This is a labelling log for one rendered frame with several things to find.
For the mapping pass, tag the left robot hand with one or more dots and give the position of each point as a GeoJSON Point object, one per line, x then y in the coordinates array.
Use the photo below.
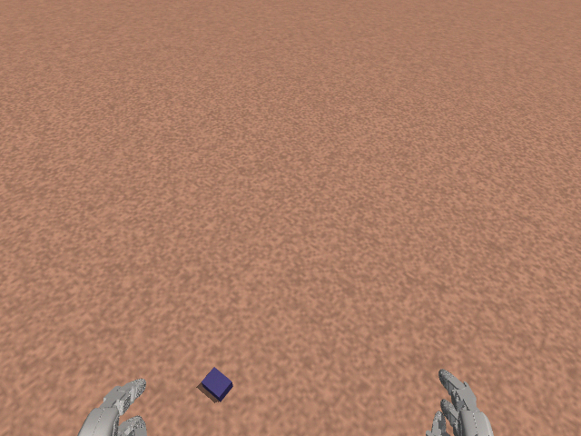
{"type": "Point", "coordinates": [104, 421]}

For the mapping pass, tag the small box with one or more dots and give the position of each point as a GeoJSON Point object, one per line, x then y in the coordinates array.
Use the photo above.
{"type": "Point", "coordinates": [217, 384]}

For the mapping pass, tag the right robot hand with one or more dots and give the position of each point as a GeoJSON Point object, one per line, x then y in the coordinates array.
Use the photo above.
{"type": "Point", "coordinates": [463, 415]}

